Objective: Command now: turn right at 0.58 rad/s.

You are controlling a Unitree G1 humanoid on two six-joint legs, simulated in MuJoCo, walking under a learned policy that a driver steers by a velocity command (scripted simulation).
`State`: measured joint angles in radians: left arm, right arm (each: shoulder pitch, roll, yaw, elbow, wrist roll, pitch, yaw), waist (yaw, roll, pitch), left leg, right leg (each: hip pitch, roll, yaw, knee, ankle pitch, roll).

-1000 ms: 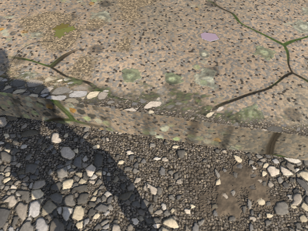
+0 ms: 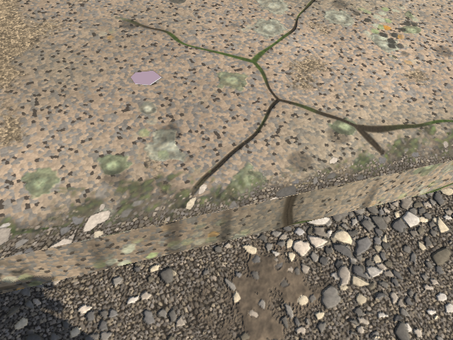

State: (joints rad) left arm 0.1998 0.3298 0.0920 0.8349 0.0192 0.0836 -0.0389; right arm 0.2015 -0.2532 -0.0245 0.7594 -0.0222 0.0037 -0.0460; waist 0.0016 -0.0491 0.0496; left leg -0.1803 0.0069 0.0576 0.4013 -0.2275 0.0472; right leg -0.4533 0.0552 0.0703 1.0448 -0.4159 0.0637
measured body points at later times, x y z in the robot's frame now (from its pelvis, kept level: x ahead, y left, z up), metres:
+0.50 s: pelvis +0.04 -0.04 +0.00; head +0.03 -0.06 +0.45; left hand +0.12 +0.22 -0.12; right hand +0.07 -0.33 -0.14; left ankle +0.09 +0.10 -0.68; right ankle -0.03 -0.12 -0.75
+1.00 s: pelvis +0.27 +0.04 -0.01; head +0.30 +0.07 +0.44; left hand +0.33 +0.32 -0.14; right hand +0.39 -0.22 -0.13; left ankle +0.27 +0.09 -0.75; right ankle +0.29 -0.12 -0.67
